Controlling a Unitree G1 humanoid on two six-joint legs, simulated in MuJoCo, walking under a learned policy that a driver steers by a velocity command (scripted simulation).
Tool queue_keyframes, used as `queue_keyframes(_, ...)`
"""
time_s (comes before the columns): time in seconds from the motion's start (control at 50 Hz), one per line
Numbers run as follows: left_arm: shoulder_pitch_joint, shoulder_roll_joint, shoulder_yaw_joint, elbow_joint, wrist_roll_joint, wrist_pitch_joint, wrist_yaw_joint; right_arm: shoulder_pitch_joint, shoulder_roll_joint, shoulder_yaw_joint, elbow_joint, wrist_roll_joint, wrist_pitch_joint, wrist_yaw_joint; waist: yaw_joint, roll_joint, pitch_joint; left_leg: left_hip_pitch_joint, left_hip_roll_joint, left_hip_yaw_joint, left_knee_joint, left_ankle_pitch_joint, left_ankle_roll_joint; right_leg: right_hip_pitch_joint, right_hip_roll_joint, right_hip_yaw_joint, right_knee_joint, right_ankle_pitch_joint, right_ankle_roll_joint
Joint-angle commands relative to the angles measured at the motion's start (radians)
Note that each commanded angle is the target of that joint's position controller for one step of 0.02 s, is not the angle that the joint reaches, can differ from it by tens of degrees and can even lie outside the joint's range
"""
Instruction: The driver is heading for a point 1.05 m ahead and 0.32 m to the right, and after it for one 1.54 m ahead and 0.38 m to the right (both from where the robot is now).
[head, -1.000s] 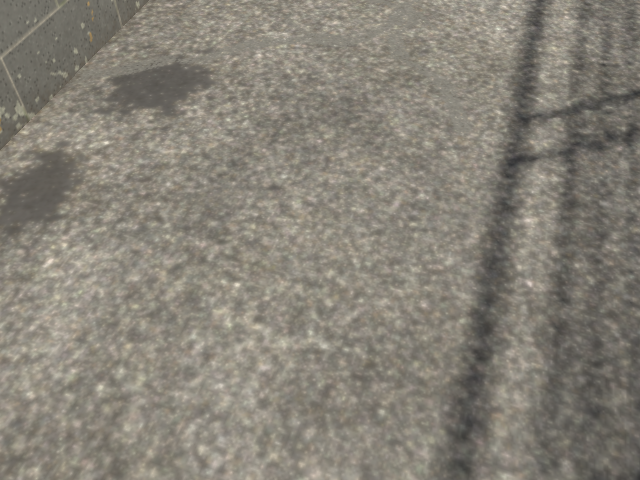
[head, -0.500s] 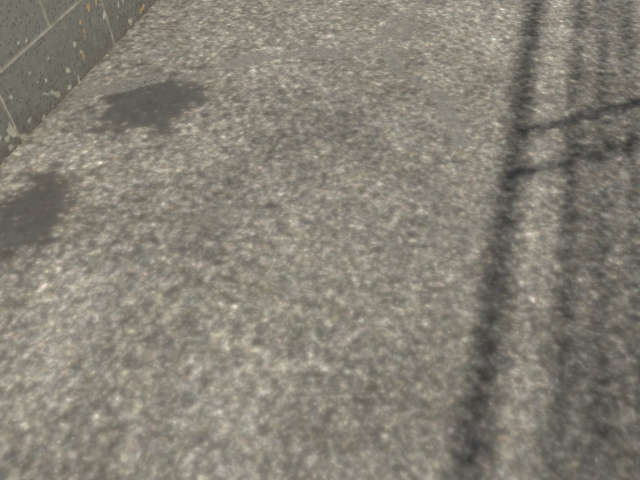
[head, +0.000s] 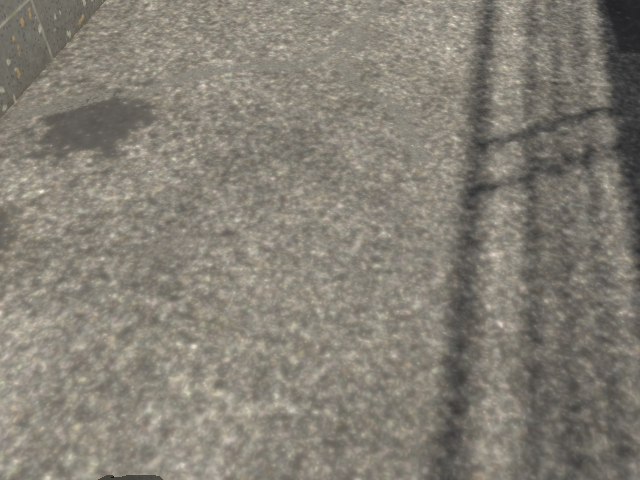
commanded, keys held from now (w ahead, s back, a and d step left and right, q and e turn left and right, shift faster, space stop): no key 1.00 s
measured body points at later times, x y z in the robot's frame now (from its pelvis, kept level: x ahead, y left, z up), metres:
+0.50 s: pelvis +0.14 -0.04 +0.00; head +0.14 -0.02 +0.45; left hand +0.22 +0.20 -0.15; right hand +0.23 -0.28 -0.13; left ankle +0.18 +0.10 -0.74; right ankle +0.16 -0.13 -0.74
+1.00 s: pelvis +0.18 -0.03 +0.00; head +0.19 -0.03 +0.45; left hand +0.24 +0.22 -0.15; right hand +0.24 -0.27 -0.15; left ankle +0.18 +0.10 -0.74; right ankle +0.16 -0.13 -0.74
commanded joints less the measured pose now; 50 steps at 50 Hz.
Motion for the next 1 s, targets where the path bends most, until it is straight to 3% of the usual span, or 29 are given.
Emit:
queue_keyframes(0.02, -0.112, 0.059, 0.005, -0.08, -0.001, -0.01, -0.009, 0.017, -0.169, -0.033, -0.014, 0.008, -0.005, -0.006, 0.056, 0.172, 0.1, -0.121, 0.211, -0.097, -0.011, 0.566, 0.141, 0.116, 0.057, -0.028, -0.105, 0.038, -0.028)
queue_keyframes(0.06, 0.081, 0.131, 0.039, -0.017, 0.01, -0.009, 0.002, -0.035, -0.174, -0.03, -0.029, 0.011, -0.003, -0.009, 0.164, 0.193, -0.018, -0.142, 0.167, -0.052, 0.194, 0.828, 0.087, 0.365, 0.103, -0.04, -0.132, 0.103, -0.064)
queue_keyframes(0.08, 0.199, 0.187, 0.061, 0.017, 0.026, -0.008, 0.014, -0.071, -0.173, -0.03, -0.053, 0.005, -0.005, -0.008, 0.214, 0.16, -0.091, -0.249, 0.119, -0.022, 0.365, 0.777, 0.043, 0.556, 0.049, 0.015, -0.109, 0.288, -0.091)
queue_keyframes(0.1, 0.338, 0.269, 0.078, 0.039, 0.054, -0.002, 0.029, -0.042, -0.128, -0.015, -0.077, -0.021, -0.015, -0.011, 0.227, -0.033, -0.243, -0.515, 0.018, 0.008, 0.682, 0.349, -0.021, 0.866, -0.176, 0.276, -0.072, 0.542, -0.177)
queue_keyframes(0.12, 0.383, 0.281, 0.071, 0.047, 0.057, 0.008, 0.025, 0.074, -0.022, 0.013, -0.052, 0.014, -0.017, -0.014, 0.191, -0.281, -0.431, -0.625, -0.095, -0.071, 1.003, -0.303, -0.065, 0.955, -0.369, 0.62, -0.258, 0.557, -0.327)
queue_keyframes(0.14, 0.308, 0.21, 0.052, 0.031, 0.039, 0.01, 0.018, 0.03, -0.07, -0.006, -0.038, 0.037, -0.018, -0.016, 0.184, -0.185, -0.355, -0.663, -0.044, -0.17, 1.129, -0.281, -0.059, 0.83, -0.316, 0.578, -0.311, 0.454, -0.303)
queue_keyframes(0.16, 0.196, 0.152, 0.036, 0.004, 0.025, 0.007, 0.018, -0.052, -0.091, -0.01, -0.059, 0.044, -0.013, -0.02, 0.159, -0.131, -0.209, -0.721, 0.002, -0.118, 1.144, -0.218, -0.045, 0.677, -0.282, 0.421, -0.321, 0.403, -0.264)
queue_keyframes(0.18, 0.12, 0.107, 0.02, -0.011, 0.026, -0.001, 0.014, -0.101, -0.108, -0.019, -0.068, 0.027, -0.006, -0.033, 0.125, -0.038, -0.142, -0.689, 0.042, -0.101, 1.105, -0.146, -0.035, 0.531, -0.238, 0.332, -0.346, 0.405, -0.229)
queue_keyframes(0.2, 0.082, 0.083, 0.013, -0.012, 0.033, -0.009, 0.008, -0.108, -0.116, -0.031, -0.072, 0.011, 0.007, -0.047, 0.095, -0.015, -0.105, -0.629, 0.07, -0.099, 1.045, -0.104, -0.027, 0.414, -0.199, 0.257, -0.37, 0.418, -0.201)
queue_keyframes(0.26, 0.08, 0.054, -0.002, 0.01, 0.067, -0.011, 0.013, -0.063, -0.047, -0.029, -0.065, -0.005, 0.037, -0.058, 0.042, -0.058, -0.093, -0.467, 0.084, -0.1, 0.911, -0.044, -0.009, 0.239, -0.144, 0.153, -0.424, 0.421, -0.199)
queue_keyframes(0.3, 0.072, 0.065, -0.006, 0.013, 0.074, -0.007, 0.026, -0.114, -0.046, -0.026, -0.087, -0.008, 0.043, -0.063, 0.031, -0.07, -0.084, -0.455, 0.086, -0.098, 0.747, -0.008, -0.016, 0.215, -0.128, 0.122, -0.434, 0.412, -0.207)
queue_keyframes(0.34, 0.078, 0.097, -0.001, 0.014, 0.073, 0.0, 0.042, -0.18, -0.062, -0.021, -0.102, -0.008, 0.051, -0.059, 0.043, -0.067, -0.092, -0.415, 0.083, -0.085, 0.596, 0.047, -0.024, 0.213, -0.123, 0.11, -0.431, 0.34, -0.203)
queue_keyframes(0.38, 0.117, 0.12, 0.005, 0.029, 0.062, 0.013, 0.049, -0.222, -0.085, -0.019, -0.109, 0.003, 0.064, -0.053, 0.06, -0.06, -0.099, -0.368, 0.067, -0.072, 0.488, 0.085, -0.028, 0.228, -0.125, 0.136, -0.433, 0.15, -0.195)
queue_keyframes(0.42, 0.117, 0.106, 0.0, 0.033, 0.044, 0.024, 0.051, -0.223, -0.084, -0.016, -0.096, -0.003, 0.073, -0.045, 0.044, -0.046, -0.072, -0.276, 0.047, -0.049, 0.352, 0.165, -0.016, 0.19, -0.111, 0.151, -0.422, -0.082, -0.166)
queue_keyframes(0.44, 0.128, 0.081, -0.008, 0.038, 0.037, 0.026, 0.05, -0.231, -0.091, -0.016, -0.092, -0.015, 0.077, -0.042, 0.041, -0.029, -0.05, -0.236, 0.041, -0.045, 0.292, 0.174, -0.003, 0.168, -0.09, 0.156, -0.408, -0.177, -0.135)
queue_keyframes(0.46, 0.157, 0.048, -0.019, 0.042, 0.041, 0.027, 0.048, -0.237, -0.107, -0.014, -0.098, -0.03, 0.077, -0.039, 0.042, 0.005, -0.022, -0.207, 0.077, -0.091, 0.214, 0.244, 0.013, 0.147, -0.07, 0.164, -0.386, -0.268, -0.092)
queue_keyframes(0.48, 0.185, 0.04, -0.021, 0.043, 0.05, 0.026, 0.048, -0.246, -0.149, -0.016, -0.108, -0.032, 0.074, -0.041, 0.076, 0.072, -0.002, -0.206, 0.141, -0.156, 0.175, 0.364, 0.036, 0.132, -0.018, 0.126, -0.31, -0.283, -0.047)
queue_keyframes(0.5, 0.275, 0.028, -0.017, 0.053, 0.052, 0.031, 0.05, -0.299, -0.2, -0.027, -0.094, -0.017, 0.072, -0.042, 0.163, 0.236, 0.003, -0.31, 0.142, -0.165, 0.163, 0.213, 0.076, 0.196, 0.063, 0.038, -0.312, -0.232, -0.017)
queue_keyframes(0.52, 0.239, 0.058, -0.012, 0.06, 0.061, 0.038, 0.056, -0.316, -0.139, -0.021, -0.093, -0.011, 0.067, -0.032, 0.129, 0.207, 0.01, -0.394, 0.098, -0.142, 0.131, 0.053, 0.065, 0.298, 0.069, 0.019, -0.278, -0.172, 0.0)
queue_keyframes(0.54, 0.223, 0.077, -0.006, 0.057, 0.055, 0.044, 0.058, -0.317, -0.118, -0.016, -0.085, -0.015, 0.061, -0.03, 0.12, 0.17, 0.014, -0.411, 0.077, -0.123, 0.126, 0.016, 0.044, 0.319, 0.065, 0.022, -0.263, -0.154, -0.003)
queue_keyframes(0.58, 0.212, 0.067, -0.008, 0.062, 0.05, 0.056, 0.062, -0.332, -0.123, -0.014, -0.075, -0.025, 0.045, -0.034, 0.117, 0.114, 0.014, -0.395, 0.061, -0.108, 0.139, 0.112, 0.028, 0.319, 0.053, 0.032, -0.257, -0.107, -0.017)
queue_keyframes(0.64, 0.222, 0.061, -0.01, 0.07, 0.044, 0.048, 0.059, -0.31, -0.121, -0.013, -0.046, -0.015, 0.04, -0.039, 0.108, 0.073, -0.044, -0.314, 0.051, -0.094, 0.182, 0.282, 0.032, 0.346, 0.039, 0.04, -0.254, 0.007, -0.026)
queue_keyframes(0.72, 0.217, 0.06, -0.009, 0.08, 0.038, 0.051, 0.059, -0.311, -0.123, -0.009, -0.023, -0.012, 0.044, -0.037, 0.101, 0.043, -0.066, -0.285, 0.043, -0.083, 0.199, 0.346, 0.037, 0.375, 0.035, 0.039, -0.242, 0.079, -0.024)
queue_keyframes(1.0, 0.253, 0.061, -0.009, 0.1, 0.037, 0.067, 0.058, -0.325, -0.114, 0.012, 0.035, -0.012, 0.07, -0.035, 0.097, 0.027, -0.017, -0.283, 0.024, -0.06, 0.198, 0.311, 0.027, 0.385, 0.032, 0.047, -0.247, 0.1, -0.012)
